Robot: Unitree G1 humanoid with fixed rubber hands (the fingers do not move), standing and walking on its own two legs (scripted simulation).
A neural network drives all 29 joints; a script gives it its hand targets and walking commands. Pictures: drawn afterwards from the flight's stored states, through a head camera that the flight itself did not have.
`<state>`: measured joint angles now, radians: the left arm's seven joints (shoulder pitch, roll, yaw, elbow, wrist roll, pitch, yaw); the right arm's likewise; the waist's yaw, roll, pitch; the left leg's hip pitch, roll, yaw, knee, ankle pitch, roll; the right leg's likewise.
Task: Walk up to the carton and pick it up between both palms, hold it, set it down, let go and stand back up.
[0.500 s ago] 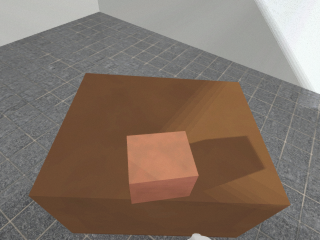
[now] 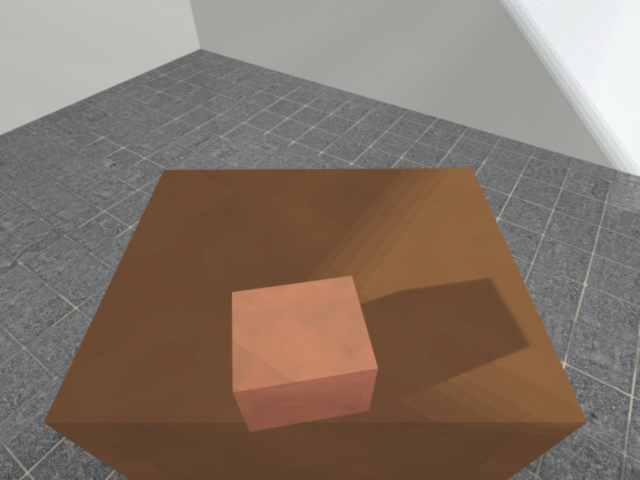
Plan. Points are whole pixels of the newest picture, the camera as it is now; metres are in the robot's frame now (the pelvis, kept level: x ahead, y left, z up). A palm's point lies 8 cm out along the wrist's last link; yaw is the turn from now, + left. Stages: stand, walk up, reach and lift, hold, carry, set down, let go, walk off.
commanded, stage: walk up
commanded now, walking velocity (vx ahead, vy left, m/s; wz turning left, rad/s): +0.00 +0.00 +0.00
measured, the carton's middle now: (301, 352) +0.37 +0.04 -0.13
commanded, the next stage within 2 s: none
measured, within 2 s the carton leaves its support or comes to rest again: neither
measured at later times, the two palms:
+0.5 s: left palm out of the picture -0.03 +0.23 -0.15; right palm out of the picture -0.03 -0.16 -0.14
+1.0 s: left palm out of the picture -0.01 +0.23 -0.15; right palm out of the picture -0.02 -0.15 -0.14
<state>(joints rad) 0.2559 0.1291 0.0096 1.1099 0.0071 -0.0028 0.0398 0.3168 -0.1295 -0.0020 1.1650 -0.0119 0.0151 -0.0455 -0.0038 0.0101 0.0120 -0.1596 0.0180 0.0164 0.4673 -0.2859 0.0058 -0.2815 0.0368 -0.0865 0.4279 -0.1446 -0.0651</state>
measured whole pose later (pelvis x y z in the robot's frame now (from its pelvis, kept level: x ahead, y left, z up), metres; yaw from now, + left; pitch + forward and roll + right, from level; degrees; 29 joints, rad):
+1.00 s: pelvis +0.03 +0.04 +0.00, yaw +0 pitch -1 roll +0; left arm 0.31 0.09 0.00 1.20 0.00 -0.01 0.04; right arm 0.36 -0.08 0.02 1.16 -0.01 -0.04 -0.04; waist 0.01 0.00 0.02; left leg -0.06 -0.05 0.03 0.37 -0.30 0.06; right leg -0.22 -0.03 -0.06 0.41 -0.18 0.00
